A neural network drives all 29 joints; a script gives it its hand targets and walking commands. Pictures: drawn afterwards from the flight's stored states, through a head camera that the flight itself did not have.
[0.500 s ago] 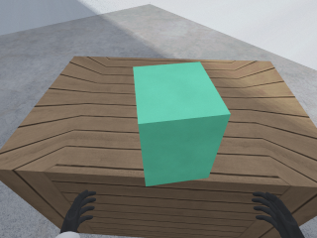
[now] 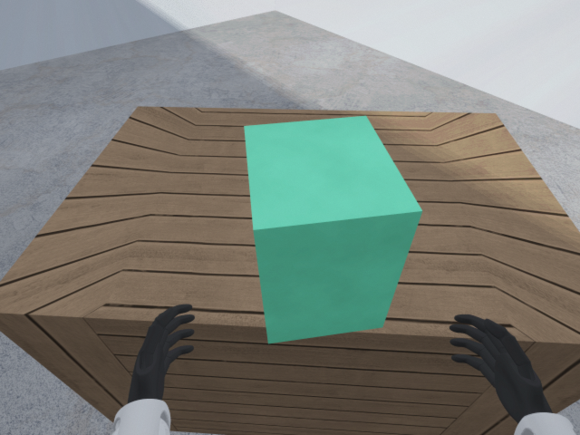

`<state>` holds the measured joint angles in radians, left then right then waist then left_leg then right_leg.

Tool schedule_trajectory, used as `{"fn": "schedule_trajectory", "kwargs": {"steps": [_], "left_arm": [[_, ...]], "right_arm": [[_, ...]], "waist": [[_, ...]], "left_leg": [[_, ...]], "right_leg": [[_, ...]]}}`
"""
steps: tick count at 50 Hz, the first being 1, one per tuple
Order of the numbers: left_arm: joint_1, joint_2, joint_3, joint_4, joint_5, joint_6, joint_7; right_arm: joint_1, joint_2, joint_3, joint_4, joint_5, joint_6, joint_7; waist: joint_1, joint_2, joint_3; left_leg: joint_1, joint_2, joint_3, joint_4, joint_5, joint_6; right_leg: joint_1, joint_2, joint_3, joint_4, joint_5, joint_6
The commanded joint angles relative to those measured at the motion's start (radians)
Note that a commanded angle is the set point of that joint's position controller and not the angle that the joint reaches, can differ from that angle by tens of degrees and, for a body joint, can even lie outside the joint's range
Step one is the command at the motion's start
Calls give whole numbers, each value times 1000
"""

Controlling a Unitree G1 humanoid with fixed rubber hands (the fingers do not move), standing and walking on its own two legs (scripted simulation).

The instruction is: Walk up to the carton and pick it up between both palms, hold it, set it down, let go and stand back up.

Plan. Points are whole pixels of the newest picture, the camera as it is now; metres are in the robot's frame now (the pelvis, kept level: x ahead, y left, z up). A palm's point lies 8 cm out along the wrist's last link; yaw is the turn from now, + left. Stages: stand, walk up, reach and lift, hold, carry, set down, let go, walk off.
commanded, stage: reach and lift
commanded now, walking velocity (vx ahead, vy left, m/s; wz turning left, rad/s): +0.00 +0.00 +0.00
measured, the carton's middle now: (316, 231) +0.42 -0.02 +0.06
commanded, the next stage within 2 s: none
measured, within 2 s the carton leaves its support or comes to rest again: neither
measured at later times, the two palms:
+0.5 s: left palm (170, 317) +0.24 +0.16 +0.10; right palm (495, 310) +0.25 -0.22 +0.10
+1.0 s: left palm (167, 254) +0.28 +0.16 +0.17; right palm (479, 240) +0.33 -0.22 +0.14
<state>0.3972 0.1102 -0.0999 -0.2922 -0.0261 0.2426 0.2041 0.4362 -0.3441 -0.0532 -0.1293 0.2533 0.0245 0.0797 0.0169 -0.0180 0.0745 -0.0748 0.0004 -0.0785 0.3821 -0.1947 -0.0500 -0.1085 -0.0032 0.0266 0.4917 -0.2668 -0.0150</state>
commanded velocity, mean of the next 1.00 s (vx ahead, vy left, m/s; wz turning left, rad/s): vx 0.00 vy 0.00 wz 0.00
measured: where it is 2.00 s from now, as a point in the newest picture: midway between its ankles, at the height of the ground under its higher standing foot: outside the picture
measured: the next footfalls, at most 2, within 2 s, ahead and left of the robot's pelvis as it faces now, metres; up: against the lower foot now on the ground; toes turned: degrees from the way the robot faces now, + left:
none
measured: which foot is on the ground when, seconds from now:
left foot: down 0.00-1.00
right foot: down 0.00-1.00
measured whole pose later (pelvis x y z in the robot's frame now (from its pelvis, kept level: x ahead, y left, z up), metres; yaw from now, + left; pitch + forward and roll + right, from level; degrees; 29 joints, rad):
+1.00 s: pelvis -0.01 +0.00 +0.00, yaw +0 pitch -7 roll +2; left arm -0.26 0.11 -0.01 -0.33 -0.06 0.87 0.23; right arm -0.34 -0.35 -0.05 0.13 0.36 0.42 -0.06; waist 0.02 0.00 0.07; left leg -0.07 0.00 -0.08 0.37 -0.18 -0.05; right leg -0.11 0.00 0.03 0.49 -0.25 -0.02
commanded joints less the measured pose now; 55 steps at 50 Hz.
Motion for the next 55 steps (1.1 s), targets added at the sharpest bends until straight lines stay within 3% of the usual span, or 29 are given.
{"fn": "schedule_trajectory", "kwargs": {"steps": [1, 3, 5, 6, 7, 11, 21, 23, 27, 28, 33, 36, 40, 41, 43, 45, 47, 52, 53, 55], "left_arm": [[-97, -60, -51, -318, -105, 10, 24], [-164, -57, -47, -320, -109, 34, 32], [-251, -43, -29, -329, -120, 56, 39], [-272, -47, -49, -346, -132, 66, 41], [-311, -40, -36, -345, -130, 75, 44], [-400, -35, -31, -394, -140, 132, 60], [-538, -39, 61, -349, -124, 341, 40], [-570, -36, 89, -374, -121, 374, 40], [-660, -12, 139, -406, -122, 418, 34], [-670, -18, 138, -385, -125, 429, 31], [-732, -15, 144, -438, -157, 462, 26], [-797, -1, 158, -392, -167, 491, 20], [-897, 12, 186, -294, -162, 535, 20], [-915, 22, 184, -276, -156, 548, 23], [-957, 18, 187, -236, -160, 572, 25], [-1003, 35, 194, -188, -166, 591, 24], [-1059, 33, 202, -113, -153, 608, 23], [-1154, 45, 200, -78, -134, 628, 34], [-1195, 51, 195, -104, -129, 625, 37], [-1216, 59, 203, -88, -123, 634, 42]], "right_arm": [[-121, -110, -47, -270, 42, -19, -27], [-175, -102, -52, -266, 46, 2, -30], [-246, -96, -49, -283, 41, 24, -33], [-272, -108, -68, -311, 35, 36, -31], [-300, -96, -69, -309, 30, 44, -35], [-377, -118, -87, -291, 37, 94, -42], [-564, -181, -63, -162, 87, 203, -94], [-591, -192, -53, -150, 101, 222, -106], [-710, -217, -46, -158, 113, 243, -126], [-727, -213, -43, -153, 111, 248, -130], [-813, -246, -48, -157, 121, 267, -150], [-896, -273, -62, -89, 122, 289, -151], [-1031, -277, -55, -16, 135, 319, -149], [-1055, -289, -70, 12, 129, 324, -143], [-1130, -283, -58, 18, 145, 330, -144], [-1186, -299, -62, 47, 136, 337, -144], [-1249, -310, -63, 121, 137, 349, -139], [-1350, -314, -35, 181, 139, 355, -131], [-1377, -323, -30, 185, 154, 355, -124], [-1405, -331, -19, 225, 156, 358, -125]], "waist": [[-7, -71, -78], [-15, -65, -78], [2, -70, -85], [-14, -78, -82], [-3, -71, -78], [-13, -55, -91], [-26, -53, -140], [-23, -36, -179], [-17, -39, -216], [-24, -66, -207], [-42, -62, -250], [-54, -68, -242], [-37, -73, -208], [-45, -74, -237], [-30, -78, -240], [-35, -108, -258], [-39, -97, -231], [-29, -102, -309], [-31, -68, -350], [-25, -68, -363]], "left_leg": [[113, 1, 71, -143, 103, 14], [112, 6, 69, -149, 53, 14], [75, 7, 83, -156, -14, 29], [87, 14, 73, -162, -56, 28], [69, 13, 81, -159, -60, 31], [76, 18, 82, -162, -96, 29], [101, 19, 78, -151, 59, 23], [123, 17, 79, -135, 145, 18], [124, 11, 83, -118, 220, 16], [119, 12, 83, -120, 243, 17], [153, 8, 73, -97, 309, 9], [137, 10, 73, -109, 272, 13], [70, 8, 79, -131, 156, 28], [74, 15, 73, -135, 142, 29], [56, 10, 83, -133, 132, 33], [36, 8, 86, -131, 105, 41], [20, 12, 82, -142, 53, 45], [22, 19, 83, -131, 70, 47], [42, 21, 80, -128, 80, 37], [52, 21, 83, -109, 111, 33]], "right_leg": [[-118, 53, 3, -242, 150, -20], [-136, 50, 10, -249, 95, -21], [-155, 42, 18, -249, 27, -19], [-175, 39, 15, -248, -2, -24], [-172, 38, 19, -245, -14, -23], [-184, 34, 17, -237, -21, -25], [-77, 46, 22, -224, 176, -22], [-61, 51, 14, -210, 254, -21], [-39, 59, 17, -201, 313, -14], [-28, 62, 14, -202, 340, -13], [-26, 65, 12, -185, 410, 0], [-37, 67, 7, -194, 364, -4], [-55, 67, 6, -198, 267, 1], [-44, 69, 2, -198, 269, -3], [-41, 67, 5, -197, 267, 1], [-36, 70, -1, -194, 263, 8], [-68, 69, -6, -202, 207, 7], [-20, 71, -15, -185, 263, 16], [-20, 76, -19, -183, 275, 12], [-23, 80, -22, -171, 304, 15]]}}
